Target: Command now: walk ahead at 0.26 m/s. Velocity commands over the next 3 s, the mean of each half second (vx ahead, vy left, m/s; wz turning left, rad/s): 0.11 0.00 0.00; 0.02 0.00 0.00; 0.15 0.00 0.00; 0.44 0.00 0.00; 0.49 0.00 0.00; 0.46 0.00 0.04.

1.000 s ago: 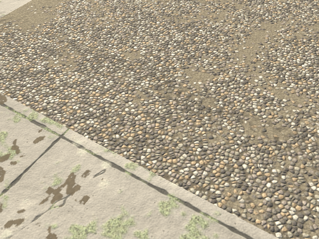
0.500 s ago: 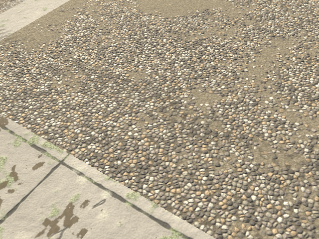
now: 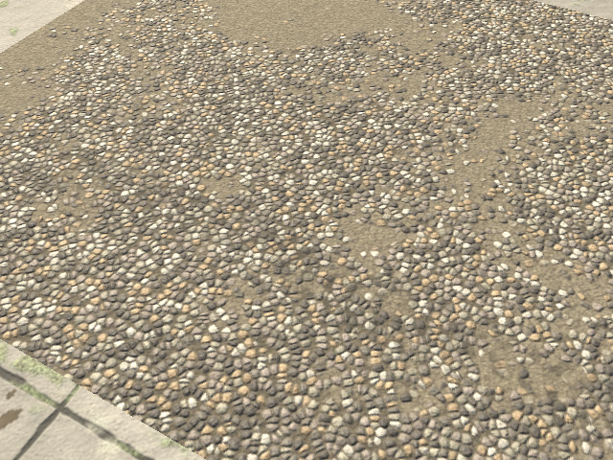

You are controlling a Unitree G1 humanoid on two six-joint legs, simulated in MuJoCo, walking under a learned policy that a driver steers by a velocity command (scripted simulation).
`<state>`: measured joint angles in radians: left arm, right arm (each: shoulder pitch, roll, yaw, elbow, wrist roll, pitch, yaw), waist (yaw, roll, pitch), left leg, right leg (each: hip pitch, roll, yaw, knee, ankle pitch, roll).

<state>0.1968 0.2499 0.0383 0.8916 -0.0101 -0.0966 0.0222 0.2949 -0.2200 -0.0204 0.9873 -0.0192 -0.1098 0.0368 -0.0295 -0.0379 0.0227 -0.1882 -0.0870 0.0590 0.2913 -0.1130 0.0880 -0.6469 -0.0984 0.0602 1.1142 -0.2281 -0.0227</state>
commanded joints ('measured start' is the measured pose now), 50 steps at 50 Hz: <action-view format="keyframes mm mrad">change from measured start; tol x8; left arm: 1 109 15 4 -16 17 12 8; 8 -57 54 7 -56 15 25 -4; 12 71 173 40 -8 32 26 8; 13 92 76 19 2 29 36 3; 19 -133 76 10 -39 23 57 3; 50 -24 29 22 142 6 100 17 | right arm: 1 -77 -122 -13 -59 -2 -12 -22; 10 -13 -126 -12 -3 38 34 -45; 13 189 -13 23 50 10 33 -48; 16 35 -81 1 23 20 93 -71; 50 82 -31 0 112 15 83 -76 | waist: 1 76 92 -30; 9 39 101 -69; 13 1 -180 -261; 23 10 36 27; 50 26 46 17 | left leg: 1 -144 228 -66 -96 618 148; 10 37 227 -140 129 305 61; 11 -8 166 -110 222 193 17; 13 -194 76 -57 418 -376 -66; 14 -208 83 -68 446 -434 -79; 17 -146 128 -99 425 -356 -102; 20 20 106 -52 225 -122 -91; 24 -153 127 -74 135 -246 -50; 30 -117 131 -77 137 -97 -66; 50 -103 122 -69 102 -95 -61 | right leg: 1 157 -1 -36 -204 152 29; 4 206 30 -47 -400 262 35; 9 290 59 -35 -619 231 -4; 10 369 64 -37 -706 321 -22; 12 727 -152 155 -621 878 -169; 16 494 -181 280 -792 222 -205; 19 282 -79 150 -834 -39 -117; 22 266 14 57 -822 -255 -39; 29 477 60 -23 -637 242 -61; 50 492 67 -26 -640 212 -31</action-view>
